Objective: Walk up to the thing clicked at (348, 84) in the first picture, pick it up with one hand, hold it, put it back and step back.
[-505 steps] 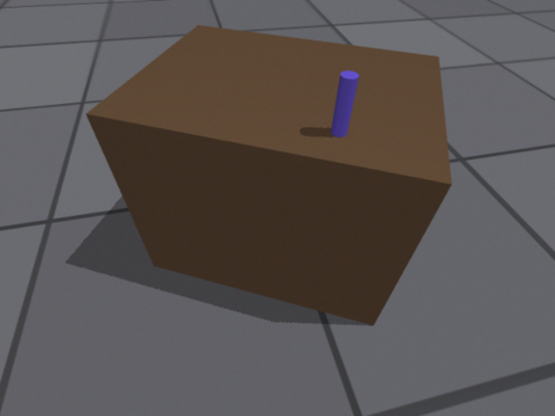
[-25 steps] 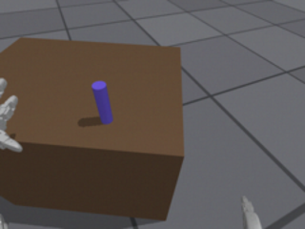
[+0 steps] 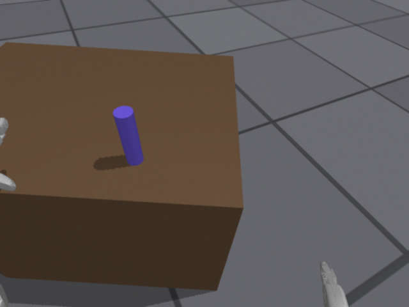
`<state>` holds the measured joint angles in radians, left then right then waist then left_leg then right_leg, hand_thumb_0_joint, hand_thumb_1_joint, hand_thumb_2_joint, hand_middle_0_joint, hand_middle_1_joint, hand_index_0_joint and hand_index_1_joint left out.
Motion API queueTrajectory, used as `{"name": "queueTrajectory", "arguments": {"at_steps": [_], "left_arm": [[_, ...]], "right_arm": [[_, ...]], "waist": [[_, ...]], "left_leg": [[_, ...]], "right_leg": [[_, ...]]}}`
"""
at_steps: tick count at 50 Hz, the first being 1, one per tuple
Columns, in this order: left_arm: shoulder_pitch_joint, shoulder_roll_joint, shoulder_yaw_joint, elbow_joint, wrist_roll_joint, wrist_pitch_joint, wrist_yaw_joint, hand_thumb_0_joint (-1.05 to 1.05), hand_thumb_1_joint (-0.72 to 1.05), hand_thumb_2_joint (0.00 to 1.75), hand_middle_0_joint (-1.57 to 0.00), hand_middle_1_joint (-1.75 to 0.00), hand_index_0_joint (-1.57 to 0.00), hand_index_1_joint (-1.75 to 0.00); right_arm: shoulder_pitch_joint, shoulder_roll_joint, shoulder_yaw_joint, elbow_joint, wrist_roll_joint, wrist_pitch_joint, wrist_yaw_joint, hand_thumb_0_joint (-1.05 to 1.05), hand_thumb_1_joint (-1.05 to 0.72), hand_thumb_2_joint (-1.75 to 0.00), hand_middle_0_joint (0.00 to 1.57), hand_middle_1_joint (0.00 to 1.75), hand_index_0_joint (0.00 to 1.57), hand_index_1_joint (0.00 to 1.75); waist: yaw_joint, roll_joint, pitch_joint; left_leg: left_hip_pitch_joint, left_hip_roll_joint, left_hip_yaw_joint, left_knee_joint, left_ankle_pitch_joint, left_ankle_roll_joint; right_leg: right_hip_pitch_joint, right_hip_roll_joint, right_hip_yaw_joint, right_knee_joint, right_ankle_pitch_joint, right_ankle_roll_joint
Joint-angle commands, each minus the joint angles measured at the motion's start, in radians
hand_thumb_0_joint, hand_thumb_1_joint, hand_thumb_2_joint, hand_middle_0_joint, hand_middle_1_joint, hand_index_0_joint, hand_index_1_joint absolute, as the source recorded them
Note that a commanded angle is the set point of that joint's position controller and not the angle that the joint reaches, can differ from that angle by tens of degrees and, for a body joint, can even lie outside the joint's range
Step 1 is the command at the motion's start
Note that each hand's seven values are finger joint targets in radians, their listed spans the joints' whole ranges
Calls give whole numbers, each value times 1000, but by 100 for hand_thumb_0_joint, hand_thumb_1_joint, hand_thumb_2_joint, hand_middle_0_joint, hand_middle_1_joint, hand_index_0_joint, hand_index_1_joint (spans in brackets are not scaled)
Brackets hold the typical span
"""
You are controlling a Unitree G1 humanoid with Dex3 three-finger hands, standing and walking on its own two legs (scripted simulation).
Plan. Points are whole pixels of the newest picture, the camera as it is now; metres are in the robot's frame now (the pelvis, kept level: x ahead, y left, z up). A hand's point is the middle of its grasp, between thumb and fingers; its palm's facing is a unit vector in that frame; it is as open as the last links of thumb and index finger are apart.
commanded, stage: go down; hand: left
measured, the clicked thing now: (129, 138) +0.48 +0.18 +0.06
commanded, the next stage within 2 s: approach in 1.26 s
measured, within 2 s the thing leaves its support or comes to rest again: neither
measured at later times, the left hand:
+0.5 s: hand (1, 136) +0.38 +0.36 +0.16, palm faces +0.13 -0.99 +0.01, open 17.5 cm
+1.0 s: hand (4, 126) +0.40 +0.37 +0.16, palm faces +0.12 -0.99 +0.00, open 17.4 cm
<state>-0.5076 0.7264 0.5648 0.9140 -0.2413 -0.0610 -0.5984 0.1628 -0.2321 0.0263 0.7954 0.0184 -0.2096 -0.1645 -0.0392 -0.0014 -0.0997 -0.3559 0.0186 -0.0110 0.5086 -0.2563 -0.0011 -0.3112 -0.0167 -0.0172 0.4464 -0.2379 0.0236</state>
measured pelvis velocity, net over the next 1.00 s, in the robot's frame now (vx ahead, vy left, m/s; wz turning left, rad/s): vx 0.01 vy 0.00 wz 0.00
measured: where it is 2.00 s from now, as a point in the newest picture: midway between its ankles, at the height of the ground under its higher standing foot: outside the picture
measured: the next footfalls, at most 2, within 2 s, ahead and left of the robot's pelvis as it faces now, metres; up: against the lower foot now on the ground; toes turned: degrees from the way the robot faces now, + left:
none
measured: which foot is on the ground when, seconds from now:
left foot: down 0.00-1.00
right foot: down 0.00-1.00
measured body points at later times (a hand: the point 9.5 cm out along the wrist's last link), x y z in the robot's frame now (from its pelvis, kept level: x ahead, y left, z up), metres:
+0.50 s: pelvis +0.00 +0.00 +0.00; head +0.03 +0.02 +0.44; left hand +0.36 +0.41 +0.16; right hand +0.16 -0.26 -0.09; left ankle +0.00 +0.12 -0.74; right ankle -0.01 -0.14 -0.74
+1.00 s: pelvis +0.01 +0.00 -0.01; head +0.05 +0.02 +0.44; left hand +0.39 +0.42 +0.16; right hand +0.17 -0.26 -0.08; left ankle +0.00 +0.12 -0.74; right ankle -0.01 -0.14 -0.74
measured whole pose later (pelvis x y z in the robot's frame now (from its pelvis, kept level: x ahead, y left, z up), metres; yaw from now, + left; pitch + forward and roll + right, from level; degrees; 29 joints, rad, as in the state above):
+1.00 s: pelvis +0.01 +0.00 -0.01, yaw +0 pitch +11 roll -2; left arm -0.67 0.85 0.58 1.07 -0.21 -0.08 -0.63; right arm 0.18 -0.24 0.04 0.70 0.01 -0.21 -0.14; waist -0.08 -0.01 -0.14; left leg -0.50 0.03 -0.02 0.62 -0.32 0.00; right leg -0.44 -0.01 -0.02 0.53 -0.29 0.03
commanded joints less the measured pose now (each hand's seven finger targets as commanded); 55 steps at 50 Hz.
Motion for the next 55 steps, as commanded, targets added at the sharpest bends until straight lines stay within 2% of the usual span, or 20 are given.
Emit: {"name": "queueTrajectory", "arguments": {"at_steps": [1, 5, 7, 13, 16, 17, 21, 24, 27, 29, 30, 32, 34, 37, 39, 41, 43, 47, 51, 55], "left_arm": [[-362, 384, 57, -176, -33, -67, -7, 0, -56, 8, -4, -5, -4, -5], [-392, 389, 44, -138, -34, -75, -24, 0, -57, 7, -4, -5, -5, -5], [-429, 436, 67, -176, -34, -86, -26, 0, -55, 7, -4, -5, -5, -5], [-455, 452, 72, -145, -27, -87, -28, 0, -52, 8, -4, -5, -4, -5], [-429, 431, 45, -63, -18, -80, -28, 0, -52, 8, -4, -5, -4, -5], [-466, 458, 67, -136, -23, -89, -24, 0, -53, 9, -4, -5, -4, -5], [-476, 486, 77, -98, -16, -89, -22, 0, -53, 7, -4, -5, -5, -5], [-427, 452, 51, -14, -15, -87, -32, 0, -54, 8, -4, -5, -4, -5], [-501, 526, 88, -97, -9, -101, -29, 0, -53, 7, -4, -5, -5, -5], [-492, 508, 84, -78, -9, -99, -29, 0, -55, 7, -4, -5, -4, -5], [-483, 488, 74, -49, -11, -96, -31, 0, -54, 7, -4, -5, -5, -5], [-458, 488, 70, -19, -8, -97, -36, 0, -53, 8, -4, -5, -4, -5], [-509, 525, 84, -92, -4, -103, -33, 0, -51, 7, -4, -5, -5, -5], [-511, 515, 83, -67, -5, -94, -25, 0, -54, 8, -4, -5, -4, -5], [-511, 505, 72, -68, 2, -90, -25, 0, -53, 7, -4, -4, -4, -5], [-490, 491, 62, -24, 0, -86, -32, 0, -54, 7, -5, -5, -5, -5], [-540, 535, 87, -87, 0, -92, -29, 0, -53, 7, -4, -5, -4, -5], [-503, 470, 54, -40, -1, -73, -31, 0, -50, 8, -4, -5, -4, -5], [-496, 536, 91, -50, 7, -75, -30, 0, -53, 8, -4, -5, -4, -5], [-485, 522, 106, -72, -2, -66, -26, 0, -52, 7, -4, -5, -5, -5]], "right_arm": [[-107, -166, -66, -118, 1, -56, -20, 0, 54, -5, 5, 5, 5, 5], [-101, -148, -49, -116, 1, -57, -18, 0, 54, -5, 5, 5, 5, 5], [-118, -164, -53, -143, 1, -61, -19, 0, 54, -5, 5, 5, 5, 5], [-82, -146, -38, -132, -5, -60, -14, 0, 55, -5, 5, 5, 5, 5], [-91, -158, -46, -139, -4, -62, -15, 0, 54, -5, 5, 5, 5, 5], [-92, -155, -44, -126, -6, -62, -12, 0, 55, -5, 5, 5, 5, 5], [-94, -152, -41, -164, -3, -59, -14, 0, 55, -5, 5, 5, 5, 5], [-77, -169, -54, -149, -2, -59, -14, 0, 54, -5, 5, 5, 5, 5], [-97, -166, -50, -184, -4, -63, -14, 0, 55, -5, 5, 5, 5, 5], [-91, -172, -58, -202, -3, -60, -12, 0, 54, -5, 5, 5, 5, 5], [-75, -142, -34, -177, -4, -60, -8, 0, 54, -5, 5, 5, 5, 5], [-74, -173, -57, -189, -4, -60, -7, 0, 54, -5, 5, 5, 5, 5], [-72, -153, -41, -192, -2, -61, -5, 0, 55, -5, 5, 5, 5, 5], [-75, -182, -65, -219, -6, -61, -5, 0, 54, -5, 5, 5, 5, 5], [-48, -137, -35, -162, -6, -53, 0, 0, 54, -5, 5, 5, 5, 5], [-74, -173, -57, -210, -7, -59, -1, 0, 54, -5, 5, 5, 5, 5], [-66, -174, -57, -212, -8, -58, -1, 0, 54, -5, 5, 5, 5, 5], [-38, -162, -49, -228, -6, -52, 5, 0, 54, -5, 5, 5, 5, 5], [-7, -179, -59, -234, -11, -48, 11, 0, 54, -5, 5, 5, 5, 5], [-13, -179, -62, -274, -5, -44, 11, 0, 54, -5, 5, 5, 5, 5]], "waist": [[3, 112, -232], [-9, 110, -239], [-3, 145, -271], [-7, 162, -295], [-21, 154, -269], [-2, 178, -269], [-15, 154, -309], [-24, 139, -277], [-8, 164, -333], [-16, 156, -331], [-18, 168, -324], [-23, 165, -333], [-9, 216, -348], [-26, 177, -365], [-14, 215, -345], [-29, 168, -346], [-21, 197, -385], [-28, 182, -340], [-17, 183, -365], [-7, 161, -379]], "left_leg": [[195, -25, -8, -33, 280, 16], [189, -27, -6, -23, 268, 22], [204, -23, -11, -20, 281, 14], [203, -19, -17, 0, 325, 13], [189, -18, -18, 4, 297, 11], [180, -18, -18, 2, 290, 8], [173, -24, -15, 18, 290, 17], [158, -22, -18, 24, 288, 17], [169, -26, -15, 42, 310, 19], [170, -20, -20, 43, 320, 15], [168, -20, -22, 51, 336, 15], [180, -11, -29, 57, 376, 10], [191, -12, -27, 63, 395, 5], [186, -12, -26, 70, 390, 11], [176, -12, -25, 80, 406, 10], [178, -7, -31, 84, 405, 12], [186, -12, -25, 92, 417, 12], [186, -3, -33, 87, 421, 6], [167, -7, -29, 103, 449, 10], [165, -11, -25, 104, 464, 15]], "right_leg": [[2, 21, -27, -35, 217, -33], [-12, 20, -23, -32, 219, -29], [-17, 21, -27, -26, 215, -35], [-25, 22, -27, -11, 235, -37], [-57, 23, -25, -11, 212, -37], [-51, 24, -27, -5, 207, -40], [-36, 19, -22, -1, 224, -33], [-67, 21, -23, 8, 218, -35], [-50, 17, -20, 20, 239, -34], [-58, 22, -24, 27, 239, -36], [-65, 21, -24, 30, 245, -36], [-85, 25, -30, 38, 251, -39], [-88, 24, -29, 44, 254, -42], [-70, 24, -27, 48, 271, -39], [-96, 22, -25, 53, 270, -40], [-104, 26, -29, 54, 266, -38], [-82, 21, -25, 62, 288, -38], [-117, 28, -31, 62, 261, -42], [-100, 24, -29, 73, 294, -40], [-66, 22, -26, 77, 327, -36]]}}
